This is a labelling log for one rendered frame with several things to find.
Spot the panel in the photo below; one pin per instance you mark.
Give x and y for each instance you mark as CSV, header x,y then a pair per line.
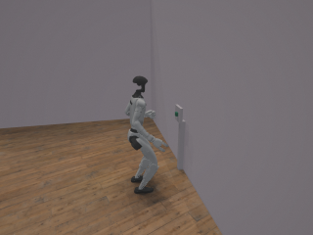
x,y
181,136

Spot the right robot foot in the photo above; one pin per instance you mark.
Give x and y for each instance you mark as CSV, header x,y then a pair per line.
x,y
144,190

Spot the right robot upper arm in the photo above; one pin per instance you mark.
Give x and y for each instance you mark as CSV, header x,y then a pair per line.
x,y
139,106

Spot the left robot upper arm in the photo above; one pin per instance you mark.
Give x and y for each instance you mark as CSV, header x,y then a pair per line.
x,y
127,110

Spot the left robot hand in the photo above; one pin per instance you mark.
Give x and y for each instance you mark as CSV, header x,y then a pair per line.
x,y
151,114

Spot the robot right forearm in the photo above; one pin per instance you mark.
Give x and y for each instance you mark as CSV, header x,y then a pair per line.
x,y
140,129

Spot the robot right thigh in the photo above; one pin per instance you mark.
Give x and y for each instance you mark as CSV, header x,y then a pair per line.
x,y
145,148

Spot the right robot hand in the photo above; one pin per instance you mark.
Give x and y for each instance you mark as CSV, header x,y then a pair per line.
x,y
157,143

